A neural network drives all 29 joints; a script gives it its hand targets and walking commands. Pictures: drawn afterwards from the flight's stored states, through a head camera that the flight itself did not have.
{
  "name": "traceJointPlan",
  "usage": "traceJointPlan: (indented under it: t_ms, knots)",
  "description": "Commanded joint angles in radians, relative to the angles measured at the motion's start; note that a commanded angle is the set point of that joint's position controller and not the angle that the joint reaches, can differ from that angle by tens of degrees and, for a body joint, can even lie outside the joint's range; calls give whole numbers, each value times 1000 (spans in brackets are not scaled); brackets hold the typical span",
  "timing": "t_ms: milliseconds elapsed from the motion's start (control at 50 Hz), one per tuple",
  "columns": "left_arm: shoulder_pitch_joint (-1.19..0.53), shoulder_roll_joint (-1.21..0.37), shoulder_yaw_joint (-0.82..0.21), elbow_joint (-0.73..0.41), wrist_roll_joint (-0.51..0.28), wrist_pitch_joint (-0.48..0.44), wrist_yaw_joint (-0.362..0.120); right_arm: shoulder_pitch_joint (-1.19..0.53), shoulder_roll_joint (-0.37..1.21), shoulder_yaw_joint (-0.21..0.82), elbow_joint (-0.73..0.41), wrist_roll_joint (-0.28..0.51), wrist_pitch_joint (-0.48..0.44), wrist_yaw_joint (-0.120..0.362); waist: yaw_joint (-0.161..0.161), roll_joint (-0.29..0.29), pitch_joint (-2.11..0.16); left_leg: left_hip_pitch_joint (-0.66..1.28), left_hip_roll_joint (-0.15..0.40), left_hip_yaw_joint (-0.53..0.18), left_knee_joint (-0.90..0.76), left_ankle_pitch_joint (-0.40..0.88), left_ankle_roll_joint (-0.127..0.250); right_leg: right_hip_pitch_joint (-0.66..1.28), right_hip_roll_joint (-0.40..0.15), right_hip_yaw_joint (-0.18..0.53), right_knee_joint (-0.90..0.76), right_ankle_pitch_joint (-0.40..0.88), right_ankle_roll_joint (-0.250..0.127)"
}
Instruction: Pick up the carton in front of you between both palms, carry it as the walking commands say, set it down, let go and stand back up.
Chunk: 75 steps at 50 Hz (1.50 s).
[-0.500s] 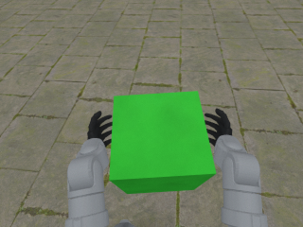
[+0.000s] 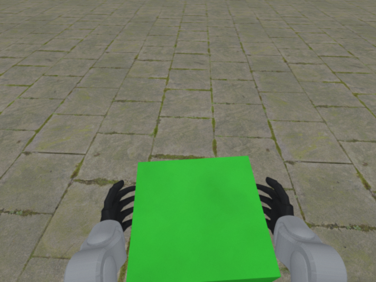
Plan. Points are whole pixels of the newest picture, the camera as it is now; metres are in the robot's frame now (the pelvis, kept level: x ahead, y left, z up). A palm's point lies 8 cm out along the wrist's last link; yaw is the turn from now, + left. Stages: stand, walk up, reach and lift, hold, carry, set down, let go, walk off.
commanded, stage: carry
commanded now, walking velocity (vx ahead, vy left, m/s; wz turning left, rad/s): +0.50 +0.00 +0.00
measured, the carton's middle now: (197, 233) +0.24 +0.00 +0.02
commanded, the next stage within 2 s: none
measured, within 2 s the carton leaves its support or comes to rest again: neither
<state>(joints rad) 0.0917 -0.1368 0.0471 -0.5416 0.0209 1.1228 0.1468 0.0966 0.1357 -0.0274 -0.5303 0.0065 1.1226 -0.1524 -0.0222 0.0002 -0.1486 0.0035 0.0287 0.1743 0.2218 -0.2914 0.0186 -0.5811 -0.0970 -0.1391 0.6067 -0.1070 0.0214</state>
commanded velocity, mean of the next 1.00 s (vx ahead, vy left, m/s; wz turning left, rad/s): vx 0.26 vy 0.00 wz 0.00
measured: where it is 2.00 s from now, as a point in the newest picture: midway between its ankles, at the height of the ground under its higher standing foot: (187, 246)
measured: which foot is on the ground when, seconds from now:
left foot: down 0.00-0.14, up 0.16-0.60, down 0.62-1.00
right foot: up 0.00-0.08, down 0.10-0.64, up 0.66-0.94, down 0.96-1.00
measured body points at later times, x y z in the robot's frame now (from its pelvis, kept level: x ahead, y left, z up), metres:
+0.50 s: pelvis +0.30 -0.02 +0.00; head +0.26 -0.03 +0.45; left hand +0.53 +0.14 +0.09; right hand +0.53 -0.17 +0.09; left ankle +0.42 +0.13 -0.71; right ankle +0.22 -0.12 -0.75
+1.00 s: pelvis +0.54 +0.01 -0.01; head +0.52 +0.01 +0.44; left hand +0.78 +0.16 +0.09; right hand +0.78 -0.14 +0.08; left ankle +0.50 +0.11 -0.75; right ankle +0.58 -0.10 -0.75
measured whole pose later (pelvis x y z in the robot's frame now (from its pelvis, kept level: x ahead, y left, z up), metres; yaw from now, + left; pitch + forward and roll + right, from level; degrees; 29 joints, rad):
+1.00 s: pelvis +0.54 +0.01 -0.01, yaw +0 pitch +2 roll +0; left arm 0.09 -0.14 0.03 -0.57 0.03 1.14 0.14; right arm 0.09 0.14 -0.03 -0.56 0.00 1.14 -0.14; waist -0.01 0.00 -0.12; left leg -0.20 0.06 0.22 0.46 -0.30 0.01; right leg -0.32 -0.08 -0.17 0.45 -0.15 0.00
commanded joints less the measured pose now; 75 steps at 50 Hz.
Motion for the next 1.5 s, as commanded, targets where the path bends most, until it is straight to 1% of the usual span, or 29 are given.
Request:
traceJointPlan:
  t_ms: [0,40,80,100,120,140,180,200,220,300,420,520,580,600,620,640,660,700,740,780,840,900,920,960,1000,1080,1180,1320,1480]
  knots:
    - [-328,-609,-537,-82,-154,15,-12,-332,593,519,-98,152,6,29,2,163,17,17,218,-75,-48,455,84,26,23,-48,-77,75,-19]
    - [-321,-583,-526,-75,-156,25,-10,-338,576,517,-98,148,17,22,7,168,18,15,218,-46,16,523,66,119,36,-70,-109,57,-35]
    - [-292,-565,-508,-52,-157,30,-8,-332,561,521,-95,144,27,14,29,113,-60,-79,156,42,269,596,25,401,111,-142,-146,-51,-45]
    - [-276,-558,-496,-39,-155,31,-6,-335,544,517,-91,140,30,8,46,31,-118,-220,126,48,469,443,-6,585,18,-12,-161,-103,-51]
    - [-290,-544,-489,-36,-153,30,-6,-328,546,527,-121,140,35,6,53,-233,-204,-514,9,22,798,167,-59,802,-270,481,-297,-289,-184]
    - [-269,-578,-498,-19,-165,28,-11,-344,553,538,-129,142,34,10,43,-325,-202,-645,-42,-82,987,-179,-54,802,-345,672,-407,-150,-241]
    - [-317,-670,-529,-34,-182,10,-35,-369,664,556,-93,148,17,26,37,-146,-198,-668,65,-168,1094,-135,-1,688,-299,482,-367,6,-214]
    - [-351,-709,-544,-40,-185,-3,-47,-377,709,561,-77,145,6,35,34,-61,-175,-644,105,-181,1037,-64,3,600,-276,397,-383,-25,-184]
    - [-374,-737,-558,-44,-192,-14,-58,-379,741,563,-63,139,-8,42,28,-43,-162,-602,127,-186,961,-9,0,523,-251,318,-416,-107,-151]
    - [-352,-733,-578,-37,-199,-42,-80,-330,768,555,-34,99,-41,43,28,-114,-115,-569,114,-104,727,80,-28,447,-206,167,-509,-229,-137]
    - [-305,-649,-558,-58,-191,-34,-58,-317,693,551,-81,110,-35,22,33,-121,-24,-594,93,-33,399,233,-47,513,-175,70,-535,-138,-137]
    - [-274,-564,-520,-67,-163,1,-15,-318,579,534,-118,139,4,5,41,-139,32,-560,76,7,277,251,-33,588,-167,24,-461,13,-123]
    - [-283,-533,-515,-81,-159,20,3,-286,532,506,-109,145,19,-3,20,-92,-21,-286,-4,107,193,217,-18,537,-102,-77,-158,306,-59]
    - [-282,-519,-513,-84,-160,24,8,-277,523,496,-106,143,22,-6,7,-49,-80,-81,63,31,191,303,-8,411,-71,-95,9,260,-16]
    - [-292,-528,-527,-121,-175,33,12,-285,509,485,-103,142,21,-9,-6,163,-199,193,308,-311,186,484,115,154,12,-71,304,38,42]
    - [-296,-527,-543,-143,-188,38,6,-257,544,489,-86,155,19,-7,-7,353,-243,247,401,-513,93,745,204,15,102,-27,509,-388,53]
    - [-314,-580,-572,-134,-201,34,-2,-270,574,490,-107,158,16,3,0,271,-237,219,412,-441,107,876,217,-23,66,67,619,-463,34]
    - [-339,-677,-590,-126,-205,17,-26,-305,673,521,-126,169,-3,28,3,118,-233,105,362,-283,109,864,154,21,-13,124,519,-396,-2]
    - [-347,-744,-598,-118,-196,-5,-42,-350,734,550,-143,178,-24,54,15,116,-211,-14,291,-151,60,731,86,141,-10,92,271,-301,-4]
    - [-321,-763,-597,-115,-176,-22,-46,-341,744,568,-146,188,-35,71,17,141,-213,-51,258,-76,58,712,86,232,21,57,101,-273,4]
    - [-294,-727,-592,-135,-157,-27,-38,-305,708,574,-153,192,-38,75,8,177,-216,-46,253,-45,89,671,92,269,39,-2,-53,-152,7]
    - [-278,-665,-578,-146,-156,-8,-31,-291,655,561,-154,175,-20,59,15,135,-179,-146,197,-9,140,401,31,401,11,-35,-243,127,12]
    - [-276,-635,-566,-140,-154,4,-29,-288,633,551,-138,160,-10,50,18,110,-166,-200,188,-12,157,308,9,457,-37,-8,-250,148,11]
    - [-300,-575,-547,-115,-154,26,-25,-291,578,534,-127,136,15,32,9,-25,-120,-260,135,-30,166,154,-37,460,-155,83,-189,380,-19]
    - [-289,-568,-519,-53,-158,39,-25,-323,569,528,-112,127,41,26,13,-91,-67,-192,142,-40,193,228,-40,384,-132,84,-192,395,-32]
    - [-305,-600,-506,-33,-169,41,-28,-348,605,532,-97,130,45,18,18,-73,-142,-152,143,-38,247,392,-54,439,-107,59,-137,552,-36]
    - [-341,-655,-533,-65,-191,27,-35,-359,657,535,-105,138,28,20,21,-27,-187,-134,140,-36,262,446,-60,466,-100,52,-98,580,-45]
    - [-328,-659,-549,-91,-186,16,-35,-336,659,539,-116,141,14,25,22,4,-189,-129,143,-41,269,491,-53,456,-87,36,-71,507,-43]
    - [-326,-640,-543,-87,-171,19,-33,-340,642,541,-115,144,18,29,21,9,-132,-152,151,-54,240,406,-42,420,-80,34,-99,346,-40]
